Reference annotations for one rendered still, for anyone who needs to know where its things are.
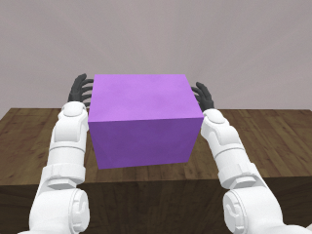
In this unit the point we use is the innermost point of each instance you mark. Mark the robot left forearm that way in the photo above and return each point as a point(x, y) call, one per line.
point(65, 166)

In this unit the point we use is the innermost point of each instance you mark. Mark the right robot upper arm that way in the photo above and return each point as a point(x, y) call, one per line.
point(254, 210)

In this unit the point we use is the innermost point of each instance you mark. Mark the robot right forearm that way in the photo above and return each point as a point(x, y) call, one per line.
point(235, 171)

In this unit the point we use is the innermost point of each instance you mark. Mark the carton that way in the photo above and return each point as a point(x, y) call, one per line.
point(143, 119)

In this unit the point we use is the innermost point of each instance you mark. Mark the left robot upper arm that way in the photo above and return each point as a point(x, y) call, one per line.
point(63, 211)

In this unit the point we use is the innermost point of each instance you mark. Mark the robot left hand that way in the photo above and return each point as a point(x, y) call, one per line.
point(76, 93)

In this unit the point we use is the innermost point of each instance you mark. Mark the pedestal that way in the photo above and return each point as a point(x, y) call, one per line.
point(175, 198)

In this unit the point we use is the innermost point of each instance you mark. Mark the robot right hand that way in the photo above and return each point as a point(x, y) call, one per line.
point(204, 97)

